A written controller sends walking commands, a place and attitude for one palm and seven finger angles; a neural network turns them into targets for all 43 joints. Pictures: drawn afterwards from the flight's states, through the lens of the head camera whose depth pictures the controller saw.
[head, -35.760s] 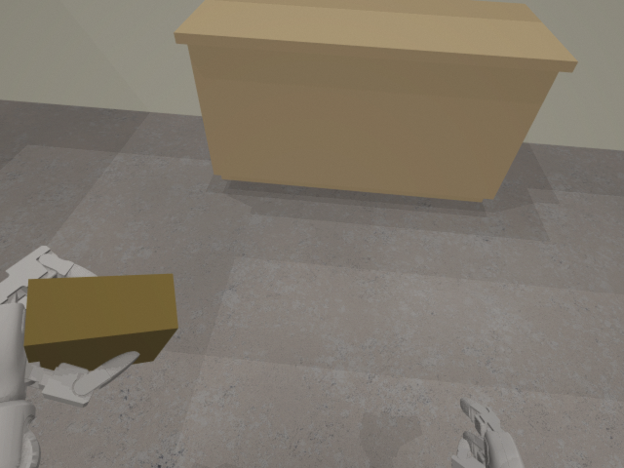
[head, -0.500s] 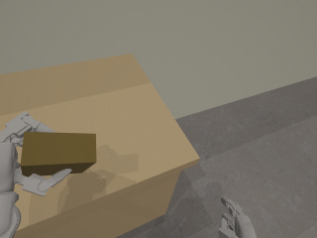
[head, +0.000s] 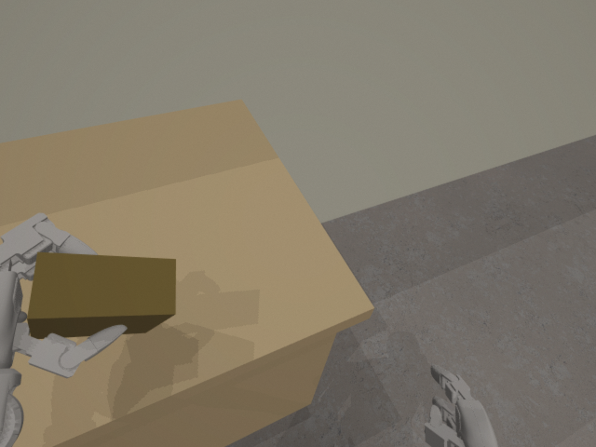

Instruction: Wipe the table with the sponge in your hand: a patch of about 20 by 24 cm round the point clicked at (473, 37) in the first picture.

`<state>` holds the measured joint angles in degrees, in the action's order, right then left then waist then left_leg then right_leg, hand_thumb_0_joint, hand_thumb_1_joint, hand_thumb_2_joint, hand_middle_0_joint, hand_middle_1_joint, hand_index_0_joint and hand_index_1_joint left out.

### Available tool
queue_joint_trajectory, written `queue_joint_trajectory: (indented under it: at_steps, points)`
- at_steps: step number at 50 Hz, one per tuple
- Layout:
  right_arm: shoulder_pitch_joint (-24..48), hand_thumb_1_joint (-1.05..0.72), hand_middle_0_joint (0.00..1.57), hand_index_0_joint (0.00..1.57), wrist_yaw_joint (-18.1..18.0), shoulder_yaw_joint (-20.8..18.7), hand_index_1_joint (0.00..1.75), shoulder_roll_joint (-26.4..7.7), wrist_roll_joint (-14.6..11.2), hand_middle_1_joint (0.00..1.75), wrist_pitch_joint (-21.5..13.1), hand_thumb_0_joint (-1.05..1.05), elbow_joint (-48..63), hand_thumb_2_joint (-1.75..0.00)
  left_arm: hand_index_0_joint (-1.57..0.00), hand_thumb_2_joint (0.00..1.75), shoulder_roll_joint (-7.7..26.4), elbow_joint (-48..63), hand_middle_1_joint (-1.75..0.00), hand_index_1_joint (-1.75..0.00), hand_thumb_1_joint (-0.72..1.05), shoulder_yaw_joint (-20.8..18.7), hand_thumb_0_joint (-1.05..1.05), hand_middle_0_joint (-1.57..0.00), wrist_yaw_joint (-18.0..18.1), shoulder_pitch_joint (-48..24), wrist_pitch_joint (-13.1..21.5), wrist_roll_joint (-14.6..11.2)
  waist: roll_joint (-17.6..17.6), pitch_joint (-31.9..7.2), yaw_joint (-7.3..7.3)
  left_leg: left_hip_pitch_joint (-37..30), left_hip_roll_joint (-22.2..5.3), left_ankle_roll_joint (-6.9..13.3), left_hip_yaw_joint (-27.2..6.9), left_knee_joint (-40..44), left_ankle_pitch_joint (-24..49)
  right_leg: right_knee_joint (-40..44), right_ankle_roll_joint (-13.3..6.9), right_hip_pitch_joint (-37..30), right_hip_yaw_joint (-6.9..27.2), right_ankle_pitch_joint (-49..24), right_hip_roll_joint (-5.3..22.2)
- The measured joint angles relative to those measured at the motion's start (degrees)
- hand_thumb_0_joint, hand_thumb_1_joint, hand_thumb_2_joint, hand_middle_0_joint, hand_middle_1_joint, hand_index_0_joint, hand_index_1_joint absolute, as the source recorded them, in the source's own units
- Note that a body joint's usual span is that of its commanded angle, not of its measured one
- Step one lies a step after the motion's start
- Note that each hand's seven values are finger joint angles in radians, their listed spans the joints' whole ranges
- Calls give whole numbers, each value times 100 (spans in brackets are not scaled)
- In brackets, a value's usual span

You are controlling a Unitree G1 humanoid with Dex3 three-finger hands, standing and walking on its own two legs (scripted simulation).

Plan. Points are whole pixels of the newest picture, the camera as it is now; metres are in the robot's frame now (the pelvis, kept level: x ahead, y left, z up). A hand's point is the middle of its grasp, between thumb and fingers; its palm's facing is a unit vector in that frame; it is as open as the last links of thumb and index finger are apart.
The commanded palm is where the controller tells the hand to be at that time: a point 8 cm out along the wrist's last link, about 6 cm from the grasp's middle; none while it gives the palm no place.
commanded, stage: look again from close up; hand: left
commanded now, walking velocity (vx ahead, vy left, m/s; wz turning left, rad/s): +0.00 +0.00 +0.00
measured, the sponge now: (121, 300) +0.23 +0.21 +0.13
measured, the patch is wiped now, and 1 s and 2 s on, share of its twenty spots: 0.00 0.00 0.00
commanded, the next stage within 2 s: come to a stop and stand still in 0.22 s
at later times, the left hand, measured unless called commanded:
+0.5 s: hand (75, 285) +0.22 +0.24 +0.16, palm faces +0.36 -0.80 -0.48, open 9.8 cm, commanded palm +0.15 +0.26 +0.17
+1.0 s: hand (45, 295) +0.21 +0.26 +0.16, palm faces +0.41 -0.85 -0.33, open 9.8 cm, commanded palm +0.15 +0.29 +0.17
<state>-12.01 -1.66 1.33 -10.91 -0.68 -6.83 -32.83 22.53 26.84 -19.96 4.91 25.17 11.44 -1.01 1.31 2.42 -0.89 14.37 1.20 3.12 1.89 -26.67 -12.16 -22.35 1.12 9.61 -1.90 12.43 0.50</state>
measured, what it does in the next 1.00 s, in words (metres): stands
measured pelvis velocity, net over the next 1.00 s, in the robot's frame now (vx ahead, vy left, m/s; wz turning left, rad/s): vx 0.00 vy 0.01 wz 0.01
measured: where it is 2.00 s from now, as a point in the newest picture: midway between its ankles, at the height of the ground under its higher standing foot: outside the picture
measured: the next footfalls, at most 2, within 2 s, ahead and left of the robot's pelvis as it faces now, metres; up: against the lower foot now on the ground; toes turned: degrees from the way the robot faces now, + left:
none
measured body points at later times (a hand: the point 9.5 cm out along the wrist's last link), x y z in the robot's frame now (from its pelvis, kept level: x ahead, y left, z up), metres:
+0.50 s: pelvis -0.01 -0.02 +0.00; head +0.01 +0.00 +0.45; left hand +0.20 +0.28 +0.19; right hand +0.17 -0.25 -0.07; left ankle +0.02 +0.08 -0.74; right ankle -0.01 -0.14 -0.74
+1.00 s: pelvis +0.00 +0.01 +0.00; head +0.02 +0.04 +0.45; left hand +0.19 +0.31 +0.18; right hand +0.19 -0.21 -0.06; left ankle +0.02 +0.08 -0.74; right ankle -0.01 -0.14 -0.74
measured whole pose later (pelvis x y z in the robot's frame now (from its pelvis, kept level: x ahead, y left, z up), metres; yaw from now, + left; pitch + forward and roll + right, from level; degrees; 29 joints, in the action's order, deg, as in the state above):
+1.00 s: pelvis +0.00 +0.01 +0.00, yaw +0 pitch +0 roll -2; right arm -10.4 -1.6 1.5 -10.2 -0.4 -9.8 -34.4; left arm 21.0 26.8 -20.5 6.2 21.9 14.0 -1.8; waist 3.1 2.9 -2.4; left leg 14.9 1.9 3.8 1.8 -27.2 -12.0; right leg -23.0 1.8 10.0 -2.0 12.5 1.2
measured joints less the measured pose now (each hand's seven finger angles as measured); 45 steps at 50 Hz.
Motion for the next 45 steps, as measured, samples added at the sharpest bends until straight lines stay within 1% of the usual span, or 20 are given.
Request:
queue_joint_trajectory:
  at_steps: [12, 17, 23, 24, 25, 26, 27, 29, 30, 33, 35, 37, 39, 42, 45]
  points:
    - [-79, -90, 20, 21, -74, -36, 30, -72, -33, 30, 61, 1, -112, -89, -77, 105, -179, -269, -136, -136, -48, 106, 0, -77, 70, -59, -100, -34, -149, -139, -38, -46, -87, -80, -32, 65, 46, 85, -88, -51, -24, -51, -91]
    - [-61, -90, 20, 21, -90, -61, 30, -96, -39, 30, 70, 1, -94, -89, -77, 105, -214, -294, -136, -136, -48, 159, 0, -77, 88, -74, -160, -28, -152, -138, -9, -48, -113, -97, -25, 75, 56, 95, -110, -48, -15, -67, -116]
    - [-51, -90, 20, 21, -96, -85, 30, -112, -47, 30, 77, 1, -69, -89, -77, 105, -147, -191, -136, -136, -48, 145, -1, -77, 90, -8, -163, -37, -129, -119, 30, -52, -119, -103, -21, 81, 58, 95, -116, -47, -10, -68, -123]
    - [-117, -90, 20, 21, -106, -130, 30, -110, 18, 30, 17, 1, -24, -89, -77, 105, 39, -221, -136, -136, -48, 71, -1, -77, -45, -260, -162, 166, -130, -82, -62, 28, -145, -109, -47, 1, 42, 87, -116, -11, -35, -73, -148]
    - [-129, -90, 20, 20, -107, -132, 30, -97, 49, 30, -52, 1, -64, -89, -77, 105, 300, -428, -136, -136, -49, -67, -1, -77, -150, -640, 11, 249, -81, -41, -148, 118, -150, -119, -66, -55, 42, 26, -127, 78, -56, -70, -153]
    - [-92, -90, 20, 20, -75, -111, 30, -88, 55, 30, -77, 1, -115, -89, -77, 105, 473, -691, -136, -136, -49, -223, 0, -77, -178, -959, 177, 212, -35, 1, -206, 166, -155, -128, -59, -67, 59, -24, -140, 151, -49, -72, -156]
    - [-40, -90, 20, 20, -23, -88, 30, -90, 45, 30, -87, 1, -134, -89, -77, 105, 543, -860, -136, -136, -49, -380, 0, -77, -154, -1144, 233, 125, -11, 50, -215, 180, -160, -131, -33, -59, 79, -49, -145, 191, -24, -83, -158]
    - [39, -90, 20, 21, 88, -92, 30, -101, 7, 30, -141, 1, -109, -89, -77, 105, 427, -885, -136, -136, -49, -570, -1, -77, -37, -1135, 217, -54, -13, 111, -138, 166, -135, -111, 38, -20, 109, -120, -126, 249, 45, -82, -127]
    - [49, -90, 20, 21, 131, -108, 30, -111, 3, 30, -173, 1, -74, -89, -77, 105, 313, -775, -136, -136, -48, -574, -1, -77, 11, -992, 201, -98, -31, 114, -88, 166, -116, -90, 70, -15, 110, -160, -105, 276, 76, -68, -105]
    - [15, -90, 20, 21, 173, -142, 30, -118, -3, 30, -240, 1, -22, -89, -76, 105, 8, -319, -137, -137, -48, -273, -1, -76, 33, -344, 238, -128, -62, 74, 16, 161, -65, -33, 127, -29, 77, -225, -42, 303, 130, -17, -50]
    - [-37, -90, 20, 21, 132, -143, 30, -92, 0, 30, -232, 1, -36, -89, -76, 105, -84, -126, -137, -137, -48, -8, -1, -76, -18, 31, 279, -108, -36, 29, 47, 156, -37, -10, 122, -44, 49, -232, -17, 286, 124, 12, -24]
    - [-94, -90, 20, 21, 65, -129, 30, -56, 1, 30, -220, 1, -70, -89, -77, 105, -87, -74, -137, -137, -48, 158, 0, -76, -73, 207, 305, -84, 18, 11, 32, 149, -14, 3, 84, -61, 30, -221, -5, 249, 85, 33, -3]
    - [-116, -90, 20, 21, -6, -100, 30, -20, 2, 30, -207, 1, -117, -89, -77, 105, -20, -107, -136, -136, -49, 171, 0, -77, -87, 201, 296, -66, 81, 25, -8, 144, 4, 13, 37, -80, 18, -208, 1, 211, 37, 44, 12]
    - [-96, -90, 20, 21, -59, -60, 30, 20, 2, 30, -220, 1, -169, -89, -77, 105, 65, -204, -136, -136, -49, 31, -1, -77, -36, -21, 264, -67, 151, 71, -84, 130, 29, 24, -22, -100, 11, -189, 9, 155, -24, 52, 32]
    - [-13, -90, 20, 21, -50, -21, 30, 41, 6, 30, -265, 1, -198, -89, -77, 105, 27, -186, -136, -136, -49, -117, -1, -77, 59, -232, 236, -87, 183, 95, -131, 98, 47, 37, -42, -95, 9, -148, 25, 98, -44, 43, 47]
